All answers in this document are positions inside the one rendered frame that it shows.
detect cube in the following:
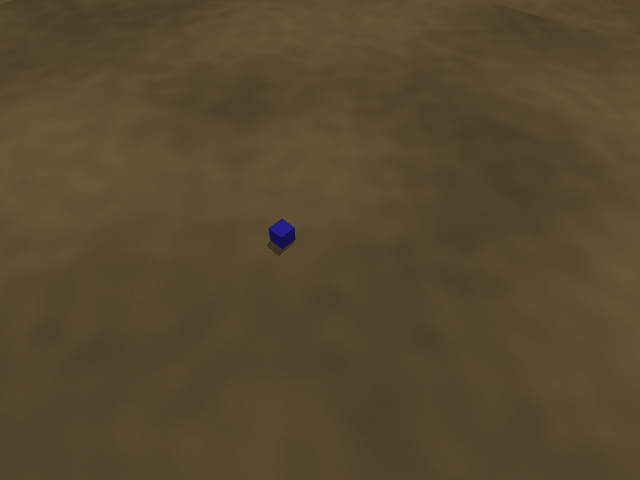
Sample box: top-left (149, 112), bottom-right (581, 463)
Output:
top-left (269, 219), bottom-right (295, 249)

